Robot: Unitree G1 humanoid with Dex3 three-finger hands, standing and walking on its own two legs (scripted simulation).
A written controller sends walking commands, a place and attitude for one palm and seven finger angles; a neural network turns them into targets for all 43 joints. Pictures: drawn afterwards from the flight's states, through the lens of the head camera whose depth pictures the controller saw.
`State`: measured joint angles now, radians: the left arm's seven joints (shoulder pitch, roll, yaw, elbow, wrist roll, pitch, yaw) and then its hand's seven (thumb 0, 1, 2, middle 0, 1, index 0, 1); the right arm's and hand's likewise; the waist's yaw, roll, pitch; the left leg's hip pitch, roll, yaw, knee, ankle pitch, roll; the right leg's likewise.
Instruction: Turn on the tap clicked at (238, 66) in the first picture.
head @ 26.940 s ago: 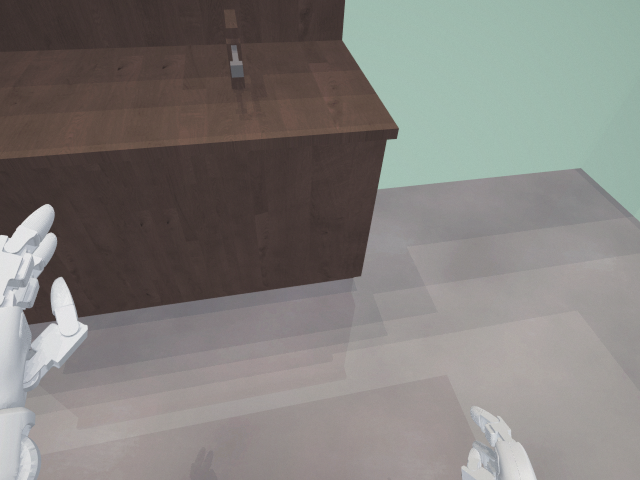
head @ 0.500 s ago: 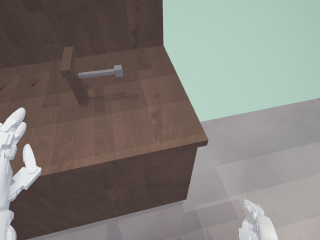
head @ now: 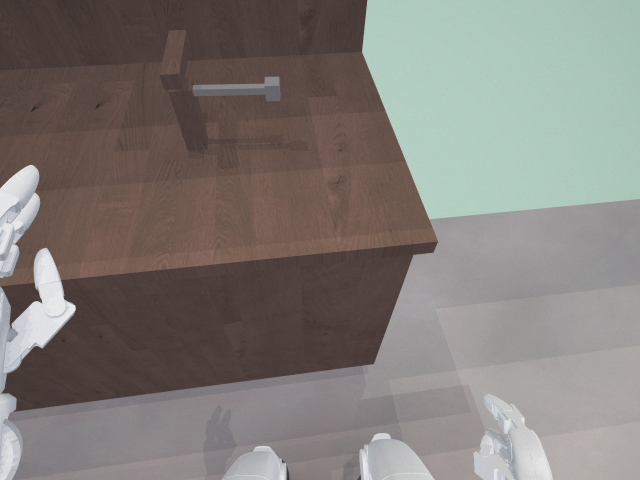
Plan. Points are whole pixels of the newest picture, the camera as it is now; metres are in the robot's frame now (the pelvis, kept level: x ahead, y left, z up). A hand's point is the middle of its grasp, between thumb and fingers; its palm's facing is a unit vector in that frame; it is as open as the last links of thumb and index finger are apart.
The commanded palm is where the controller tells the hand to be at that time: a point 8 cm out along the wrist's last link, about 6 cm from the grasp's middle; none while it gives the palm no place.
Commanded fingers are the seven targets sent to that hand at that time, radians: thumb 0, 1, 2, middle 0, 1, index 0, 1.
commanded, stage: step back with the hand held close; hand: left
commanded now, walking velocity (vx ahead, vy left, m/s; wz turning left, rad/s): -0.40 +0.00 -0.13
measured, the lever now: (272, 89) +0.68 +0.11 +0.11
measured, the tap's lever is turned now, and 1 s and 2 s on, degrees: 86 86 86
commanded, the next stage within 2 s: stop stepping back and stand still in 0.42 s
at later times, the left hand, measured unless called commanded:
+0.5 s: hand (131, 352) +0.19 +0.16 +0.18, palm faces +0.12 -0.87 -0.47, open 7.4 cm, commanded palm +0.13 +0.22 +0.20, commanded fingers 0.00 0.90 0.90 -0.20 -0.30 -0.20 -0.30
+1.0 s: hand out of the picture +0.08 +0.15 +0.18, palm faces +0.23 -0.89 -0.38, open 7.4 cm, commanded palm +0.03 +0.21 +0.20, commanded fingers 0.00 0.90 0.90 -0.20 -0.30 -0.20 -0.30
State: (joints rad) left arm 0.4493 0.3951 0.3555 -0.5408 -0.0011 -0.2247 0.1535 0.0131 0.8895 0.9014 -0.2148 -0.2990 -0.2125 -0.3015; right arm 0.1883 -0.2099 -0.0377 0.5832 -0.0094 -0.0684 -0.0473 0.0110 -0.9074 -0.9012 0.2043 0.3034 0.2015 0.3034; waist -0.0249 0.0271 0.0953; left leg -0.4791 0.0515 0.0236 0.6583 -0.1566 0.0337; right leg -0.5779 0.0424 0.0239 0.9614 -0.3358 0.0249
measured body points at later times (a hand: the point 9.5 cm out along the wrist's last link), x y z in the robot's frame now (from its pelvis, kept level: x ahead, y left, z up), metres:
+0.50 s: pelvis -0.07 -0.02 +0.01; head -0.01 -0.02 +0.46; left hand +0.18 +0.21 +0.21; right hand +0.07 -0.30 -0.06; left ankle -0.05 +0.08 -0.72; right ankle -0.09 -0.14 -0.71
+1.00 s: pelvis -0.17 -0.04 +0.02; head -0.19 -0.05 +0.47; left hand +0.06 +0.20 +0.20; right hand -0.08 -0.32 -0.07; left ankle -0.13 +0.10 -0.71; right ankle -0.10 -0.14 -0.71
